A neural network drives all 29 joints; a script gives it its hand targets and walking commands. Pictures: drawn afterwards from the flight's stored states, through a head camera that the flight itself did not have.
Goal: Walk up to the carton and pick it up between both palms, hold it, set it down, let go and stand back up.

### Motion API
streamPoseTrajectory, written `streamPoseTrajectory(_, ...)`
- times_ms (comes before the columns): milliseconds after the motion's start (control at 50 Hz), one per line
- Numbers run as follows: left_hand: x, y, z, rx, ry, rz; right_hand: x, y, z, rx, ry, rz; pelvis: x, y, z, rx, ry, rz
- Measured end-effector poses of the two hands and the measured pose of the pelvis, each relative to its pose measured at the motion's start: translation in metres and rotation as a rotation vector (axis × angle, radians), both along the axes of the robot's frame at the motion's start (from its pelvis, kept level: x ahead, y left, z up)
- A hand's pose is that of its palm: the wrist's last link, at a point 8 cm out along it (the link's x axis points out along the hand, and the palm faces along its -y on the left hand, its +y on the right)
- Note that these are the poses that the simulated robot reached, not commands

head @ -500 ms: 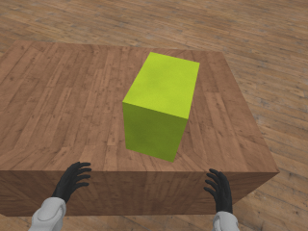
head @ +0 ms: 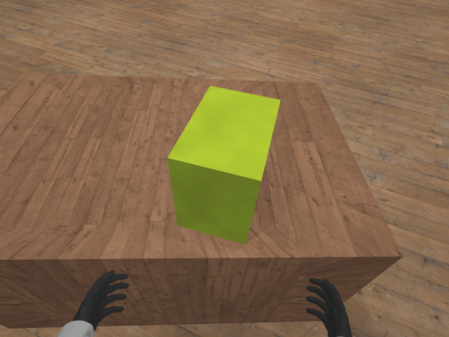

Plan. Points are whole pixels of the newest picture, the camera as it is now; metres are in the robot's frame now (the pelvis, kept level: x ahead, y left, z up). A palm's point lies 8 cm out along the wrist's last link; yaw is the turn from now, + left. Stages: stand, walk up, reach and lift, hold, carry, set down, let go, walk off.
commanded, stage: set down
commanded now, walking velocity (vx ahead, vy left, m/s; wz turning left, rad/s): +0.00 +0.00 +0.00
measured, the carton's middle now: (227, 164) +0.50 +0.01 -0.02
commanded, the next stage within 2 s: let go in 0.42 s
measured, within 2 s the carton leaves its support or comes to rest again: neither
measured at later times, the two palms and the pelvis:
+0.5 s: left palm (98, 334) +0.14 +0.22 -0.09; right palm out of the picture +0.14 -0.23 -0.08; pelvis -0.01 -0.01 +0.00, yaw -1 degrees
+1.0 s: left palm (99, 334) +0.14 +0.22 -0.09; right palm out of the picture +0.12 -0.24 -0.10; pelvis +0.00 +0.00 +0.00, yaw +1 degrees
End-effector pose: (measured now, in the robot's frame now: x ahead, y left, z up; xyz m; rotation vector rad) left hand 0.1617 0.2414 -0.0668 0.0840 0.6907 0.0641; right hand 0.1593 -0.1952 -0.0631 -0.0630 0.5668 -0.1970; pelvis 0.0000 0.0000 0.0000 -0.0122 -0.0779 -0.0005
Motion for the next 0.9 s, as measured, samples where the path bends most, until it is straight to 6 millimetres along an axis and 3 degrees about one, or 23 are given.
streamPoseTrajectory(400, -0.020, -0.013, -0.018, 0.038, 0.143, 0.044, -0.016, -0.024, -0.014, -0.059, 0.144, 0.084, -0.010, -0.006, 0.000, 0.011, -0.004, -0.006)
streamPoseTrajectory(900, -0.013, -0.028, -0.023, 0.052, 0.177, 0.004, -0.021, -0.038, -0.017, -0.061, 0.176, 0.086, -0.003, -0.004, 0.001, 0.013, 0.013, -0.020)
